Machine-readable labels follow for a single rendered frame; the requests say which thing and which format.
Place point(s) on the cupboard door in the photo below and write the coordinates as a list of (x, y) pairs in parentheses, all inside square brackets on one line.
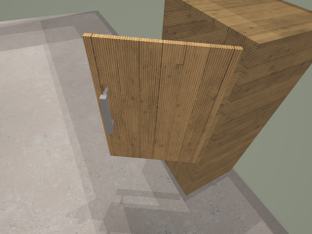
[(163, 94)]

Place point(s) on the handle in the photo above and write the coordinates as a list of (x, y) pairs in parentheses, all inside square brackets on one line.
[(108, 122)]

